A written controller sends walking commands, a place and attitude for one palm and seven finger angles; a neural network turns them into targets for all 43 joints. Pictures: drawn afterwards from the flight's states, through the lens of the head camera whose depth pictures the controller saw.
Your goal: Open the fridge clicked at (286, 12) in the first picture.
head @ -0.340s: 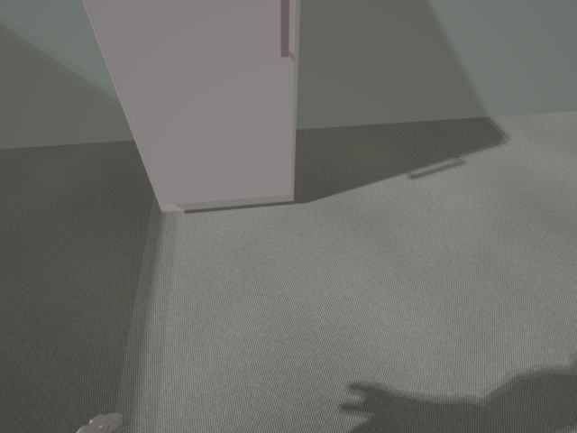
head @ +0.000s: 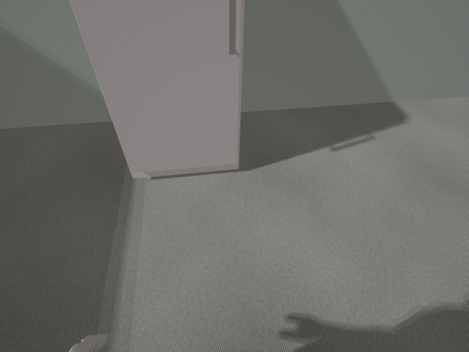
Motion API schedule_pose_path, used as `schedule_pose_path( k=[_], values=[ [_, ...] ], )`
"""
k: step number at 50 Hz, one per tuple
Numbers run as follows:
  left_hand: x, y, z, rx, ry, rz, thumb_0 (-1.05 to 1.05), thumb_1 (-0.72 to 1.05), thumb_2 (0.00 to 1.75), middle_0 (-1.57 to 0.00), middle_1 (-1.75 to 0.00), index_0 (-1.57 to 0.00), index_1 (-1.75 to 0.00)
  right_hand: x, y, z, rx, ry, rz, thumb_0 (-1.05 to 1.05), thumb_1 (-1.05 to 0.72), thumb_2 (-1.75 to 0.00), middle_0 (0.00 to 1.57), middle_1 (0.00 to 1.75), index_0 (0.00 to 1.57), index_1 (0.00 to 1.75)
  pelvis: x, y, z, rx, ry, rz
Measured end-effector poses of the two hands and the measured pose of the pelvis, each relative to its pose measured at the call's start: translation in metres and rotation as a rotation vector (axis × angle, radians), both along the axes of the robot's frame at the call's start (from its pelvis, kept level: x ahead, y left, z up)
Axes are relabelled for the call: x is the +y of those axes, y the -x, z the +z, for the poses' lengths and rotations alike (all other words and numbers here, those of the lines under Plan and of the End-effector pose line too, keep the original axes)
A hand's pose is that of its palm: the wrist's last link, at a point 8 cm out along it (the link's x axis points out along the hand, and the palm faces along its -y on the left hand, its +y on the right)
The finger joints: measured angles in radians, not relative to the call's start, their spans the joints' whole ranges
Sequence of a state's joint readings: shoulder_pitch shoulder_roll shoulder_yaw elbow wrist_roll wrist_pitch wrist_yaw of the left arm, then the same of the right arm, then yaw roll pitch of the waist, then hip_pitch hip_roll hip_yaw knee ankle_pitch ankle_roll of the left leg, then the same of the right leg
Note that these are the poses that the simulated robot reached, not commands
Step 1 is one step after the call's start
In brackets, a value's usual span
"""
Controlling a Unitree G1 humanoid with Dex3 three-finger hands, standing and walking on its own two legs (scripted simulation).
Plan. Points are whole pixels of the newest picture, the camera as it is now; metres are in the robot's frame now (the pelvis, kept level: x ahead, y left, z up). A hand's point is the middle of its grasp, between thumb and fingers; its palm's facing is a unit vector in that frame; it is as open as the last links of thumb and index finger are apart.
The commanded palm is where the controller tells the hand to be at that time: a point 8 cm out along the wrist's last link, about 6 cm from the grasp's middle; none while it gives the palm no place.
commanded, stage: stand and wait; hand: right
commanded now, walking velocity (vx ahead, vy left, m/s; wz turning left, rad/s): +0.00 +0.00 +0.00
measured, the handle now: out of the picture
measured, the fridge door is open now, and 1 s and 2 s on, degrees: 0 0 0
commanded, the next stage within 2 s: look at it before walking up in 0.52 s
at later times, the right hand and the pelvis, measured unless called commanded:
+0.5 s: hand out of the picture +0.05 -0.23 -0.15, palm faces -0.03 +0.94 -0.34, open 7.4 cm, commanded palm none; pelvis -0.02 +0.01 +0.00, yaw +0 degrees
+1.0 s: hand out of the picture +0.07 -0.23 -0.15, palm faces -0.04 +0.94 -0.33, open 7.4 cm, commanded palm none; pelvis -0.01 +0.01 +0.00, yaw +0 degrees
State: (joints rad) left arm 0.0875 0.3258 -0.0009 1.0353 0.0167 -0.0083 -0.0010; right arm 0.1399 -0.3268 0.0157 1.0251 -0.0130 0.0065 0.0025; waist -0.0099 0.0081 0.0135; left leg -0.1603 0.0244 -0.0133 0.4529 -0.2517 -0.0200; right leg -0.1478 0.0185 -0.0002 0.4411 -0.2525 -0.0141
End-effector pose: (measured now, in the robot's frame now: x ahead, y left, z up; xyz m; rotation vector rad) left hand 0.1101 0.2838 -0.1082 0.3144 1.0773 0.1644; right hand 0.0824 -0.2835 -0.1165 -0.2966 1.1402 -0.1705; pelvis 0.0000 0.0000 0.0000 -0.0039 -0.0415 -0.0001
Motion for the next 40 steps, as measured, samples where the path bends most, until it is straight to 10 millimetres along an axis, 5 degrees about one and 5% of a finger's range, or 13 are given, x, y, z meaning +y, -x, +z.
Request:
schedule_pose_path(
  k=[10,19,40],
  values=[
    [0.018,0.044,-0.007,0.106,-0.015,0.041,0.01,0.90,0.90,-0.20,-0.30,-0.20,-0.30,0.001,0.030,-0.002,0.074,0.015,-0.020,0.00,-0.90,-0.90,0.20,0.30,0.20,0.30,0.008,0.009,0.002,-0.002,-0.001,0.000],
    [0.025,0.067,-0.010,0.153,-0.011,0.060,0.01,0.91,0.90,-0.20,-0.30,-0.20,-0.30,0.002,0.038,0.000,0.087,0.024,-0.017,0.00,-0.90,-0.90,0.20,0.30,0.20,0.30,0.012,0.015,0.003,-0.003,-0.001,0.003],
    [0.022,0.060,-0.010,0.134,0.003,0.058,0.01,0.91,0.90,-0.20,-0.30,-0.20,-0.30,0.009,0.024,0.001,0.062,0.015,0.001,0.00,-0.90,-0.90,0.20,0.30,0.20,0.30,0.014,0.014,0.004,0.007,0.000,0.009]
  ],
)
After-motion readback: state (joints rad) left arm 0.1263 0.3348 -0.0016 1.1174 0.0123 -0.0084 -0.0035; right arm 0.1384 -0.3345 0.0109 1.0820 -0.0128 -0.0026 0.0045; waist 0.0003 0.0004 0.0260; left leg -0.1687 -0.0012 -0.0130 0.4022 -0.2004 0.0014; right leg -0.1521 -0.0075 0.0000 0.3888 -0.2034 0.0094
